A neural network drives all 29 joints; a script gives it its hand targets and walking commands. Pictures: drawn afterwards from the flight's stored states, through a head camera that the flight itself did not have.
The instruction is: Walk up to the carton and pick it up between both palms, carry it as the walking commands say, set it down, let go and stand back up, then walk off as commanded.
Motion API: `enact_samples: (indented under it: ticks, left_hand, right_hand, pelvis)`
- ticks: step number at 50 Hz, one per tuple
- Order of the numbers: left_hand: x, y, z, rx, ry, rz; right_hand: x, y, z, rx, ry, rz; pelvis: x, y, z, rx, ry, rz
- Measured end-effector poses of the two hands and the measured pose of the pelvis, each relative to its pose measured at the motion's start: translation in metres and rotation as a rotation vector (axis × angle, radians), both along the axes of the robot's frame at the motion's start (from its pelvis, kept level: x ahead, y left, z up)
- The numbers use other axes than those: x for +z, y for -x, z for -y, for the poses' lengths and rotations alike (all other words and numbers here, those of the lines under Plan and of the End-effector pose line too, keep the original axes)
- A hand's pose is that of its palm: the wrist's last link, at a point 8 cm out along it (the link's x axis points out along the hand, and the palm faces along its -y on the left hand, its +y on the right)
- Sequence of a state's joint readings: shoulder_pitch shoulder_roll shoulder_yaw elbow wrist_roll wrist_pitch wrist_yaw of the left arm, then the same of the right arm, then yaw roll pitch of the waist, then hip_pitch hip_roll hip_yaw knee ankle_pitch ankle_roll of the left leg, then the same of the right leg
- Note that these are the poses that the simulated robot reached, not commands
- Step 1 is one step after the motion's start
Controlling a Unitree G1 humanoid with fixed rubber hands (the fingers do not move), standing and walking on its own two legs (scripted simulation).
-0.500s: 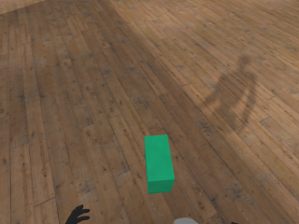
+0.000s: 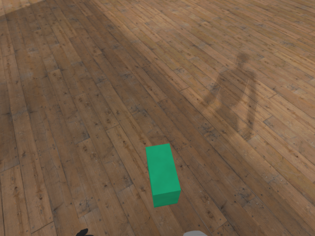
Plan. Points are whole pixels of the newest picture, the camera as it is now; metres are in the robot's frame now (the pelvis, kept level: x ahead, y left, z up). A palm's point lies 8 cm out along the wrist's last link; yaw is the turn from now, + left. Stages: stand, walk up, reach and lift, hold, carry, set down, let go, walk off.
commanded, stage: walk up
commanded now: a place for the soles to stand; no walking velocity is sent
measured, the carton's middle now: (161, 175) +0.49 -0.02 -0.64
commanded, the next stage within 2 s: reach and lift in 1.90 s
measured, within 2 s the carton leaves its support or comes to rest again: neither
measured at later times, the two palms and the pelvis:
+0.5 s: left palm out of the picture +0.06 +0.21 -0.13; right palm out of the picture +0.03 -0.30 -0.13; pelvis +0.00 -0.03 +0.00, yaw -2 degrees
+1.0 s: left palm out of the picture +0.06 +0.22 -0.13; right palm out of the picture +0.01 -0.29 -0.14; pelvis +0.01 -0.02 -0.01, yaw -3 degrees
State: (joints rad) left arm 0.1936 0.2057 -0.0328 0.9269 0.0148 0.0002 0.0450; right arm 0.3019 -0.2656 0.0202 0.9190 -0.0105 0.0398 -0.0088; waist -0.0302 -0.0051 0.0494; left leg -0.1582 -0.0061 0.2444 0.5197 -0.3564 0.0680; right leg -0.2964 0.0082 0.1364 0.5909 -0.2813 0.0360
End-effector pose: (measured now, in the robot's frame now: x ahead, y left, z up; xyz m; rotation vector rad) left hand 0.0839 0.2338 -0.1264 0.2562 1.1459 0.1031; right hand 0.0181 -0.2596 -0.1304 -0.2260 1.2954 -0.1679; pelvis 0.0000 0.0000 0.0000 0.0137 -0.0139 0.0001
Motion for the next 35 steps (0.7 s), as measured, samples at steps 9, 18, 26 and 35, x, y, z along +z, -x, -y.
enact_samples:
  ticks: [9, 18, 26, 35]
  left_hand:
    - [-0.003, 0.020, 0.015, -0.002, -0.014, -0.052]
    - [-0.004, 0.029, 0.022, 0.008, -0.016, -0.066]
    - [-0.004, 0.027, 0.021, 0.002, -0.019, -0.053]
    - [-0.004, 0.023, 0.018, -0.004, -0.017, -0.031]
  right_hand:
    - [-0.005, -0.002, 0.022, 0.006, 0.005, -0.006]
    - [-0.001, -0.012, 0.036, 0.018, 0.015, 0.015]
    - [0.000, -0.012, 0.038, 0.005, 0.023, 0.025]
    - [-0.002, -0.008, 0.030, 0.005, 0.012, 0.022]
  pelvis:
    - [-0.002, 0.001, 0.016, -0.018, -0.011, 0.001]
    - [-0.002, 0.002, 0.027, -0.024, -0.014, -0.011]
    - [-0.003, 0.003, 0.029, -0.034, -0.014, -0.011]
    - [-0.004, 0.006, 0.025, -0.039, -0.011, -0.009]
